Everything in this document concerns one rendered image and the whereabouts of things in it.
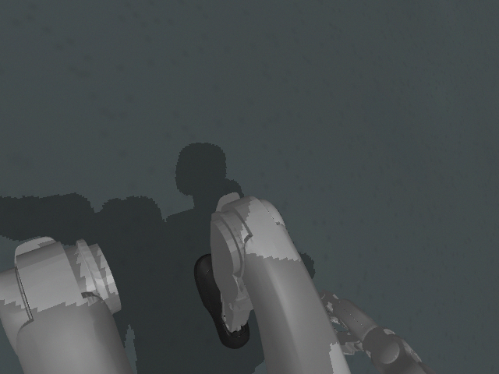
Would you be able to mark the right robot arm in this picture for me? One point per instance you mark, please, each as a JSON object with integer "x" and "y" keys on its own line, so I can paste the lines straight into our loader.
{"x": 390, "y": 354}

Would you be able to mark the right robot foot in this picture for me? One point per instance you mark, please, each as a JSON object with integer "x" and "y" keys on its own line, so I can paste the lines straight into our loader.
{"x": 211, "y": 299}

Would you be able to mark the right robot hand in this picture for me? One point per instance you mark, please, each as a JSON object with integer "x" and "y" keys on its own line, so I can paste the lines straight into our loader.
{"x": 349, "y": 316}

